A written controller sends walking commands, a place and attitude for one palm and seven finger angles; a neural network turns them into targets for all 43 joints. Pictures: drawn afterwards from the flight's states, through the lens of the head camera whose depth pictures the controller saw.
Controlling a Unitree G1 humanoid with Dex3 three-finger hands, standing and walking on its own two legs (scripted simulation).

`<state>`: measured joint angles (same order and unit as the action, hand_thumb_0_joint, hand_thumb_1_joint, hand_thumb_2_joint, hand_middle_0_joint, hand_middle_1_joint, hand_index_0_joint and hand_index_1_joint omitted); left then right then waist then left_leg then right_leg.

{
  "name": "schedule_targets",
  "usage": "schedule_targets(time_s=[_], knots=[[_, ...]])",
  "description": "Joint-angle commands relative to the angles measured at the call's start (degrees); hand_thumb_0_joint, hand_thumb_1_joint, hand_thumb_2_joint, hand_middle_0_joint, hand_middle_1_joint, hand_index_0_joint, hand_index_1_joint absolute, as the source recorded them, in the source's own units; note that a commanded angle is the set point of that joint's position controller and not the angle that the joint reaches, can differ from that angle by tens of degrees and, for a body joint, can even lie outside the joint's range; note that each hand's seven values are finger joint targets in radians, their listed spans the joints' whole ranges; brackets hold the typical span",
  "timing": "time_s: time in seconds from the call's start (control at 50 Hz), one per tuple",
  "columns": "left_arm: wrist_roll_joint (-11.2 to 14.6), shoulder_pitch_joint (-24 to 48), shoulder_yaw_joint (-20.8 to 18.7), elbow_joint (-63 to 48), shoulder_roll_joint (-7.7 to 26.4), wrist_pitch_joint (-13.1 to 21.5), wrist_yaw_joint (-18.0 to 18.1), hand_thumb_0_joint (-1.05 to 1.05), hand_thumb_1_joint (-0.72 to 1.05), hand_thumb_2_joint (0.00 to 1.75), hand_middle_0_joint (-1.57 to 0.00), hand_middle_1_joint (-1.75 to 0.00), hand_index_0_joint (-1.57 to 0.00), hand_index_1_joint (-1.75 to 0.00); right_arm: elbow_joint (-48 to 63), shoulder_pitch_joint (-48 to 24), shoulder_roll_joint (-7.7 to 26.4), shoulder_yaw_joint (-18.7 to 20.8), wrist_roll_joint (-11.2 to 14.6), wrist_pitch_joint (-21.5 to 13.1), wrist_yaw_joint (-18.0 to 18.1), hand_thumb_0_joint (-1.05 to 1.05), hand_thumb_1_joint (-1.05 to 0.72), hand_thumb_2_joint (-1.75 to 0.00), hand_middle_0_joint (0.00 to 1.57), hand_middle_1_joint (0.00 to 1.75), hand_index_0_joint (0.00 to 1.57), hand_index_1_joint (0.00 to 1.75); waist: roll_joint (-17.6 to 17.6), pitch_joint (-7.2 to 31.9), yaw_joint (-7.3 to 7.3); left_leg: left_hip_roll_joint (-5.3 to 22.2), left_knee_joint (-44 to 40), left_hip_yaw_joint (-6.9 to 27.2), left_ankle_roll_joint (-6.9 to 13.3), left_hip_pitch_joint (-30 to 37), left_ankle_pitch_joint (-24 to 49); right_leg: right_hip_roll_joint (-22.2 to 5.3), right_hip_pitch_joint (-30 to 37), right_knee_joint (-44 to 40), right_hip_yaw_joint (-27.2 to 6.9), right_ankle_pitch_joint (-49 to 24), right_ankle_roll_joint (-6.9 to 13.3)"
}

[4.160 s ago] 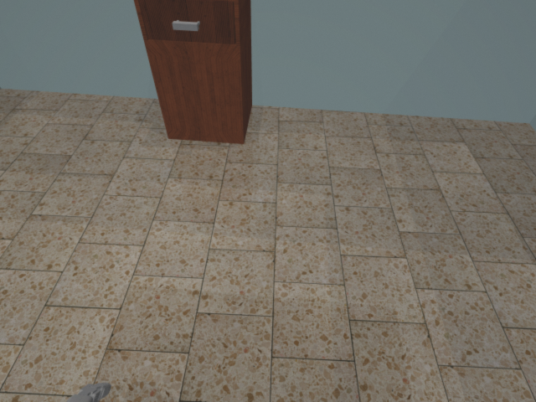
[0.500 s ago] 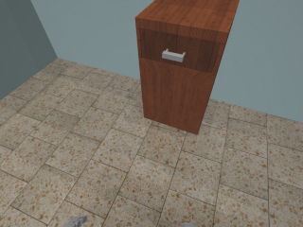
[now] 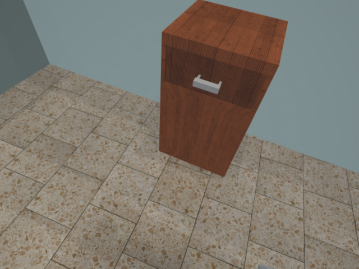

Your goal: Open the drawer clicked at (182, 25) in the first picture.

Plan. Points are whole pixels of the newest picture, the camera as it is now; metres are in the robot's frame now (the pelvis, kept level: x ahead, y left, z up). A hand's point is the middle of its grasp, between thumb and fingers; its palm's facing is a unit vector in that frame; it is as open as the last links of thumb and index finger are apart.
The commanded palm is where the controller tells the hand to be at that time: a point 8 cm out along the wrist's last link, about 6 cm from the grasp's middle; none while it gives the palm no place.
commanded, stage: turn to face it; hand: left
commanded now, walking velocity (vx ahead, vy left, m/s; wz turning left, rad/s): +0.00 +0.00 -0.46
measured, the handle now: (208, 82) +0.84 -0.03 -0.08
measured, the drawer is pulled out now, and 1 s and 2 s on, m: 0.00 0.00 0.00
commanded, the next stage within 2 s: take the last steps up to it in 0.38 s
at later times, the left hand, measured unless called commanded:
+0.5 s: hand out of the picture +0.13 +0.13 -0.14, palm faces -0.19 -0.94 -0.29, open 7.3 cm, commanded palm none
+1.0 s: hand out of the picture +0.14 +0.12 -0.16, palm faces -0.23 -0.95 -0.19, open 7.3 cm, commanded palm none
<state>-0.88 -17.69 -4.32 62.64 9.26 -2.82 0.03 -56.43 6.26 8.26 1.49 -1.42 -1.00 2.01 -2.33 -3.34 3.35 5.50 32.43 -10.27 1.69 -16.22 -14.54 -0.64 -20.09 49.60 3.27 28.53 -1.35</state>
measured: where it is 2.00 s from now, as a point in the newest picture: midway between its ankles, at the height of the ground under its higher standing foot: outside the picture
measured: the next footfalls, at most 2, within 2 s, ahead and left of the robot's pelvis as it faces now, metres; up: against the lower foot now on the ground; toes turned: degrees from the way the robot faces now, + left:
right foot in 0.36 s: +0.03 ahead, -0.15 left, +0.00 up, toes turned -17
left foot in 0.76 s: +0.06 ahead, +0.08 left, +0.00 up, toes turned -8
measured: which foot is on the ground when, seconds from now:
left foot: down 0.00-0.36, up 0.38-0.74, down 0.76-1.00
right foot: up 0.00-0.34, down 0.36-0.76, up 0.78-1.00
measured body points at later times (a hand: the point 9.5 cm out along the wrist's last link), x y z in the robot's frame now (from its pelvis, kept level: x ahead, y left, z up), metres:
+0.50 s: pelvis -0.01 -0.05 +0.00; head +0.01 -0.08 +0.45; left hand +0.14 +0.18 -0.12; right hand -0.05 -0.30 -0.17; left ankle +0.01 +0.10 -0.67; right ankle -0.01 -0.14 -0.73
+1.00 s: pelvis +0.06 -0.05 +0.01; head +0.07 -0.05 +0.46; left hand +0.15 +0.17 -0.14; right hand -0.05 -0.24 -0.15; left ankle +0.02 +0.08 -0.73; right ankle +0.06 -0.18 -0.68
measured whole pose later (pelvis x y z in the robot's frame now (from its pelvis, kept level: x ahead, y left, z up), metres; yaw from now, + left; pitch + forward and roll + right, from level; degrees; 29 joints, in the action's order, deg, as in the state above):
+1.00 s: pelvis +0.06 -0.05 +0.01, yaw -16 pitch +0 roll +0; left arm -1.5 -14.9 -3.8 60.6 10.8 -0.9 -1.6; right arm -62.5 23.8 6.6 1.1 -1.7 -2.3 1.3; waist -0.4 -1.2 -0.9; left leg 2.7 18.6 -7.8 -0.5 -2.1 -16.2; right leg -4.5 -27.4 51.3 3.6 17.9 -0.5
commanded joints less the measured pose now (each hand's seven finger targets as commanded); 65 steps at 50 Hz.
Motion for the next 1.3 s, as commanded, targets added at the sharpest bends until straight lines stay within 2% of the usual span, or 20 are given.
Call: schedule_targets(time_s=[0.0, 0.2, 0.28, 0.3, 0.34, 0.36, 0.46, 0.62, 0.7, 0.72, 0.74, 0.76, 0.86, 1.02, 1.06, 1.08, 1.12, 1.14, 1.22, 1.28], knots=[[-0.70, 0.15, -2.02, -5.05, 5.25, 0.52, -0.43, 0.00, 0.90, 0.90, -0.20, -0.30, -0.20, -0.30, 2.84, 2.98, 9.70, 2.13, 0.12, -0.04, 0.74, 0.00, -0.90, -0.90, 0.20, 0.30, 0.20, 0.30, 12.05, 0.62, -2.61, 15.54, -16.70, 9.13, 3.98, 5.36, 14.78, -3.25, -10.92, 18.76, -2.07, -3.30, -1.35], [-0.58, 6.23, -1.13, -10.42, 3.91, -0.04, -0.55, 0.00, 0.90, 0.90, -0.20, -0.30, -0.20, -0.30, 2.22, 6.92, 11.46, 4.14, -0.31, 0.50, -0.27, 0.00, -0.90, -0.90, 0.20, 0.30, 0.20, 0.30, 13.74, 3.68, -5.20, 16.62, -13.50, 3.22, 5.89, 10.00, 18.57, -3.56, -5.36, -1.67, 2.42, -3.04, -2.22], [-0.60, 3.28, -0.87, -10.56, 4.97, 1.17, -0.26, 0.00, 0.90, 0.90, -0.20, -0.30, -0.20, -0.30, 2.00, 6.39, 12.99, 4.75, -0.08, 1.19, -0.90, 0.00, -0.90, -0.90, 0.20, 0.30, 0.20, 0.30, 12.38, 6.23, -3.19, 15.56, -6.08, 0.89, 2.84, 7.86, 17.38, -1.72, 4.62, -17.35, 3.83, -11.91, -0.59], [-0.78, 1.22, -1.16, -9.84, 6.84, 1.69, -0.12, 0.00, 0.90, 0.90, -0.20, -0.30, -0.20, -0.30, 2.06, 6.58, 12.15, 4.68, 0.26, 1.33, -1.14, 0.00, -0.90, -0.90, 0.20, 0.30, 0.20, 0.30, 8.32, 7.25, -2.06, 13.23, -1.10, -1.25, 0.18, 4.44, 13.08, -2.37, 10.43, -24.18, 2.95, -19.35, -0.06], [-0.91, -1.68, -2.46, -9.07, 16.97, 2.77, 1.14, 0.00, 0.90, 0.90, -0.20, -0.30, -0.20, -0.30, 5.75, 3.60, 5.59, 2.61, 0.72, 2.07, -1.59, 0.00, -0.90, -0.90, 0.20, 0.30, 0.20, 0.30, -16.07, 5.97, 0.35, 2.26, 19.91, -0.55, -5.49, -15.17, -21.21, -22.87, 16.73, -31.32, -21.49, -45.91, 9.21], [-0.47, -2.37, -2.04, -9.22, 16.36, 2.44, 1.44, 0.00, 0.90, 0.90, -0.20, -0.30, -0.20, -0.30, 5.77, 2.79, 6.76, 2.66, 0.90, 2.91, -1.03, 0.00, -0.90, -0.90, 0.20, 0.30, 0.20, 0.30, -10.57, 6.59, 0.85, 2.54, 25.56, 5.51, -4.80, -13.47, -20.74, -23.01, 13.15, -30.57, -18.53, -44.63, 12.62], [-0.49, 9.09, -0.93, -11.84, 11.22, 2.43, 1.76, 0.00, 0.90, 0.90, -0.20, -0.30, -0.20, -0.30, 1.26, 8.74, 7.60, 2.87, 0.27, 3.27, -1.28, 0.00, -0.90, -0.90, 0.20, 0.30, 0.20, 0.30, -6.91, 3.54, -4.57, 1.44, 30.37, 8.11, -5.63, -12.95, -7.01, -13.79, 7.65, -32.09, -10.00, -29.53, 9.40], [-0.78, 1.99, -1.19, -7.33, 11.87, 3.96, 0.79, 0.00, 0.90, 0.90, -0.20, -0.30, -0.20, -0.30, 1.47, 7.15, 6.16, 2.08, 0.01, 0.84, -2.10, 0.00, -0.90, -0.90, 0.20, 0.30, 0.20, 0.30, -5.00, 2.66, -0.76, -0.31, 9.81, 5.72, -4.79, -7.94, -11.64, -15.31, 11.98, -37.36, -17.55, -5.55, 12.40], [0.21, 4.77, -0.86, -6.42, 10.05, 3.68, 0.45, 0.00, 0.90, 0.90, -0.20, -0.30, -0.20, -0.30, -2.68, 16.78, 4.88, 1.35, 0.11, -0.60, -1.47, 0.00, -0.90, -0.90, 0.20, 0.30, 0.20, 0.30, -1.16, 2.10, -5.00, -2.23, -9.06, 3.52, -3.48, 11.35, -2.92, -9.30, 0.51, -31.90, -12.82, 0.70, 8.28], [0.40, 5.01, -0.41, -6.93, 7.62, 3.54, 0.08, 0.00, 0.90, 0.90, -0.20, -0.30, -0.20, -0.30, -3.68, 19.86, 7.39, 1.80, 0.05, -0.93, -1.06, 0.00, -0.90, -0.90, 0.20, 0.30, 0.20, 0.30, 7.96, 1.43, -6.27, 2.60, -13.74, 10.89, -1.45, 16.61, -8.80, -5.11, -7.10, -24.37, -9.44, 2.86, 5.85], [0.55, 6.41, 0.26, -8.41, 4.32, 3.35, -0.40, 0.00, 0.90, 0.90, -0.20, -0.30, -0.20, -0.30, -3.79, 22.81, 11.83, 2.84, -0.60, -0.80, -0.82, 0.00, -0.90, -0.90, 0.20, 0.30, 0.20, 0.30, 21.31, -1.41, -7.88, 13.58, -22.88, 25.83, 2.93, 16.09, -24.19, 1.02, -14.87, -10.73, -0.50, 2.55, 3.06], [0.08, 9.88, 0.20, -10.11, 4.65, 3.54, -0.46, 0.00, 0.90, 0.90, -0.20, -0.30, -0.20, -0.30, -3.15, 23.22, 13.79, 3.10, -0.64, -0.36, -0.66, 0.00, -0.90, -0.90, 0.20, 0.30, 0.20, 0.30, 20.61, -6.03, -8.56, 19.54, -28.84, 33.94, 7.10, 10.72, -30.90, 0.97, -18.23, -0.70, 0.03, 1.76, 2.83], [-0.83, 7.32, -0.10, -7.23, 4.09, 3.88, -1.83, 0.00, 0.90, 0.90, -0.20, -0.30, -0.20, -0.30, -2.73, 17.38, 8.14, 1.40, -0.13, -2.25, -0.24, 0.00, -0.90, -0.90, 0.20, 0.30, 0.20, 0.30, 8.85, -5.31, -4.67, 11.35, -25.49, 17.86, 5.84, 10.54, -7.21, -3.93, -16.94, 8.93, -1.62, -10.18, 1.74], [-0.36, 10.24, 0.82, -7.74, 2.19, 4.66, -1.62, 0.00, 0.90, 0.90, -0.20, -0.30, -0.20, -0.30, -6.39, 21.33, 8.55, 2.12, -0.28, -2.29, -0.64, 0.00, -0.90, -0.90, 0.20, 0.30, 0.20, 0.30, 10.82, -2.99, -5.78, 10.36, -18.12, 9.67, 6.30, 12.02, 11.27, -2.81, -5.45, -12.35, 4.80, -10.18, 0.84], [-0.51, 3.43, 0.19, -5.34, 2.77, 5.12, -1.55, 0.00, 0.90, 0.90, -0.20, -0.30, -0.20, -0.30, -6.45, 19.46, 8.36, 2.15, 0.00, -2.04, -0.68, 0.00, -0.90, -0.90, 0.20, 0.30, 0.20, 0.30, 8.69, -0.86, -2.28, 8.31, -11.32, 7.16, 4.34, 7.14, 10.30, -0.91, 6.18, -18.61, 6.46, -16.42, 1.48], [-0.70, -3.15, -0.40, -2.99, 5.01, 5.62, -1.27, 0.00, 0.90, 0.90, -0.20, -0.30, -0.20, -0.30, -6.52, 18.82, 7.62, 2.05, 0.48, -2.19, -0.90, 0.00, -0.90, -0.90, 0.20, 0.30, 0.20, 0.30, 4.74, 1.79, 0.83, 5.32, -2.79, 4.29, 2.58, 3.17, 10.47, -1.68, 15.59, -21.28, 4.37, -17.81, 2.37], [-0.43, -15.69, -2.44, 0.03, 15.61, 6.49, 0.11, 0.00, 0.90, 0.90, -0.20, -0.30, -0.20, -0.30, -2.89, 18.09, 3.44, 1.17, 1.25, -2.32, -1.79, 0.00, -0.90, -0.90, 0.20, 0.30, 0.20, 0.30, -16.81, 8.62, 3.99, -3.69, 28.15, 1.92, -0.73, -16.90, -19.10, -25.72, 29.77, -36.04, -30.18, -8.27, 11.15], [0.15, -13.61, -2.34, -0.27, 14.46, 6.21, 0.58, 0.00, 0.90, 0.90, -0.20, -0.30, -0.20, -0.30, -2.51, 15.07, 5.37, 1.68, 0.82, -1.92, -1.61, 0.00, -0.90, -0.90, 0.20, 0.30, 0.20, 0.30, -9.83, 5.50, 3.69, -1.26, 35.36, 7.94, -0.07, -19.03, -17.77, -25.80, 25.37, -38.59, -31.12, -4.04, 12.91], [-0.24, -0.70, 0.06, -3.07, 4.97, 6.72, 1.15, 0.00, 0.90, 0.90, -0.20, -0.30, -0.20, -0.30, -4.61, 14.56, 2.10, 1.96, 0.14, -0.76, -2.07, 0.00, -0.90, -0.90, 0.20, 0.30, 0.20, 0.30, -1.61, -2.11, -2.94, 3.45, 34.16, 9.93, -1.11, -14.30, -3.22, -19.20, 6.32, -40.08, -13.25, -11.20, 9.64], [-0.52, -1.30, 0.82, -2.52, 4.35, 7.34, 1.09, 0.00, 0.90, 0.90, -0.20, -0.30, -0.20, -0.30, -5.19, 15.94, 1.24, 1.53, -0.09, 0.09, -2.33, 0.00, -0.90, -0.90, 0.20, 0.30, 0.20, 0.30, -3.02, -0.47, -4.27, 2.40, 27.04, 7.48, -2.73, -12.43, -0.57, -16.26, 7.20, -39.43, -5.00, -24.12, 8.89]])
